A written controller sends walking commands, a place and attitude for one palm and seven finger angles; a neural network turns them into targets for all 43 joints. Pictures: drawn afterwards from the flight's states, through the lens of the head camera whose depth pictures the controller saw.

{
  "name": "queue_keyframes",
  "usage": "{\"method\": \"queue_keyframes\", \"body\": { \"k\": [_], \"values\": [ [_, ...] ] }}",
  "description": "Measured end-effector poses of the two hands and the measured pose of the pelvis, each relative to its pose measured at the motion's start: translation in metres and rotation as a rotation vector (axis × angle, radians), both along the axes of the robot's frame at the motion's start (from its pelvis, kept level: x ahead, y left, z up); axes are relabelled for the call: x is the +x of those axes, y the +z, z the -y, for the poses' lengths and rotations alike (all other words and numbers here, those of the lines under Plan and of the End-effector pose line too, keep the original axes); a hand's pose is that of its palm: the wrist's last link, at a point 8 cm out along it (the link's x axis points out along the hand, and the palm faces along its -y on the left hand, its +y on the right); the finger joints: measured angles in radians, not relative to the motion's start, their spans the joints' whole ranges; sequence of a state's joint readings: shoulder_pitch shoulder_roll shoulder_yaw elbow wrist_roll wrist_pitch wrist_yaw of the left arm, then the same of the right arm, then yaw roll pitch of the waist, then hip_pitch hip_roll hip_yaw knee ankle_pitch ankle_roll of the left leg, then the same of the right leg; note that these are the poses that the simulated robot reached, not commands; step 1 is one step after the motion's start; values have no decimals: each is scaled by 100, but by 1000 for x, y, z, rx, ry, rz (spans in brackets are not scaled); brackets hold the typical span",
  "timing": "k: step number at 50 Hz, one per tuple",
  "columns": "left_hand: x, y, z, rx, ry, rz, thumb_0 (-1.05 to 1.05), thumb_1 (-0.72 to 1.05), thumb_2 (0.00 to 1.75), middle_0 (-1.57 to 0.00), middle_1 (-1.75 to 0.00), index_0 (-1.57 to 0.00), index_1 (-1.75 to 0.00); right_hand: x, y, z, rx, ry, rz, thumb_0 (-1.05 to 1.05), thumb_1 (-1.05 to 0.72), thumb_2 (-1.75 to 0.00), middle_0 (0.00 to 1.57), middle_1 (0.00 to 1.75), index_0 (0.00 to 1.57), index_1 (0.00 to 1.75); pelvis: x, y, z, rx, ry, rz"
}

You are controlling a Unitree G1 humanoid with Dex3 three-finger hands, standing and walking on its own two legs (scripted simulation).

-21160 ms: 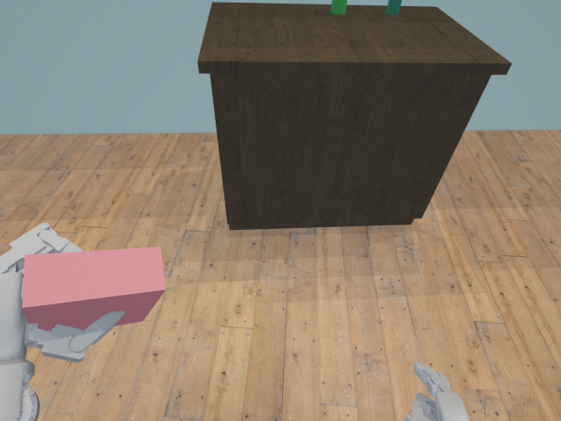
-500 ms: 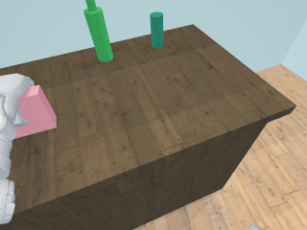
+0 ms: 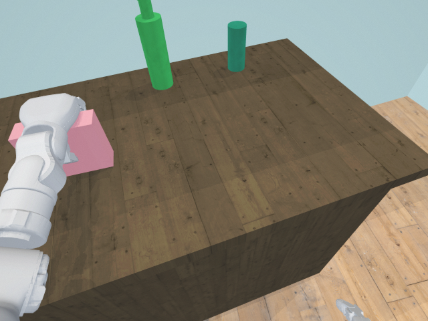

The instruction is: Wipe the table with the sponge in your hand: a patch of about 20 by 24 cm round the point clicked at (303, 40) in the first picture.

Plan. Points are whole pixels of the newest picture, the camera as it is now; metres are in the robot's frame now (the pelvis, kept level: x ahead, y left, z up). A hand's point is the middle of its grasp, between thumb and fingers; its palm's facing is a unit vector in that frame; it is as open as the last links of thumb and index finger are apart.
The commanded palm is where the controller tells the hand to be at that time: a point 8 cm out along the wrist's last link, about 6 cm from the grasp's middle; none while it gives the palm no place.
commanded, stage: slide across to the middle lane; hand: left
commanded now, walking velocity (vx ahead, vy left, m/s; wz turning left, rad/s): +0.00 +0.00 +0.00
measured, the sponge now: (72, 153) +0.39 +0.32 +0.10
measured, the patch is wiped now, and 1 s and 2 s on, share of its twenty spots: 0.45 0.65 0.75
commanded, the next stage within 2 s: wipe back along the middle lane in 0.24 s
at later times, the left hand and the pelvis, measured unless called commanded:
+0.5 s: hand (89, 132) +0.41 +0.28 +0.14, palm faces -0.02 +0.00 -1.00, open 8.9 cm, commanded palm +0.38 +0.26 +0.19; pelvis +0.02 -0.01 +0.00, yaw +0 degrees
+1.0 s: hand (95, 146) +0.38 +0.25 +0.14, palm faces +0.02 -0.01 -1.00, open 8.9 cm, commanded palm +0.33 +0.23 +0.17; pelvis +0.01 -0.02 +0.00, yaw +0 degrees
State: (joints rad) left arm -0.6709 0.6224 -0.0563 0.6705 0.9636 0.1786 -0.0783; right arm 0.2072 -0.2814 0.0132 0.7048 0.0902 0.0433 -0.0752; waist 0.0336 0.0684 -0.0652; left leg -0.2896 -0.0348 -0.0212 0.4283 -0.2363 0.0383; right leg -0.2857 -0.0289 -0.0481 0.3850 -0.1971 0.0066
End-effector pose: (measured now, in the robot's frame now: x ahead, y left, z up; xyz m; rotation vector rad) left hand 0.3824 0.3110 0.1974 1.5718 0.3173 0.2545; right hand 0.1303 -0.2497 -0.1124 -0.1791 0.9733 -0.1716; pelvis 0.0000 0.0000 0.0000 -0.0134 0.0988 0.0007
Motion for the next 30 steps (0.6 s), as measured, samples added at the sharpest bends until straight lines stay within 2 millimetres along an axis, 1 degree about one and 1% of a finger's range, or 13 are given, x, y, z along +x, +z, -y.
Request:
{"method": "queue_keyframes", "body": {
  "k": [8, 11, 14, 20, 25, 30],
  "values": [
    [9, 0, 20, -2, -8, 16, 0, -45, 115, -84, -144, -85, -148, 49, 12, -15, 21, 73, 105, 1, -90, -90, 20, 30, 20, 30, 10, 0, -1, 1, 7, 3],
    [12, -1, 25, -2, 3, 12, 0, -45, 115, -84, -144, -85, -148, 63, 14, -19, 27, 94, 126, 1, -90, -90, 20, 30, 20, 30, 12, 0, 0, 2, 10, 1],
    [14, 0, 28, -7, 14, 11, 0, -45, 115, -84, -144, -85, -148, 72, 15, -21, 33, 109, 135, 1, -90, -90, 20, 30, 20, 30, 15, 0, 2, 2, 13, -2],
    [15, 0, 39, -12, 9, 12, 0, -44, 114, -84, -144, -84, -148, 77, 13, -20, 37, 121, 132, 1, -90, -90, 20, 30, 20, 30, 19, 0, 5, 2, 14, -2],
    [10, -1, 42, -13, 9, 20, 1, -44, 114, -83, -145, -84, -148, 72, 12, -14, 38, 111, 117, 1, -90, -90, 20, 30, 20, 30, 20, 0, 7, 3, 7, 3],
    [-1, -1, 48, -11, 0, 38, 2, -43, 113, -82, -146, -83, -148, 65, 10, -8, 39, 99, 107, 1, -90, -90, 20, 30, 20, 30, 19, 0, 9, 4, 2, 12]
  ]
}}
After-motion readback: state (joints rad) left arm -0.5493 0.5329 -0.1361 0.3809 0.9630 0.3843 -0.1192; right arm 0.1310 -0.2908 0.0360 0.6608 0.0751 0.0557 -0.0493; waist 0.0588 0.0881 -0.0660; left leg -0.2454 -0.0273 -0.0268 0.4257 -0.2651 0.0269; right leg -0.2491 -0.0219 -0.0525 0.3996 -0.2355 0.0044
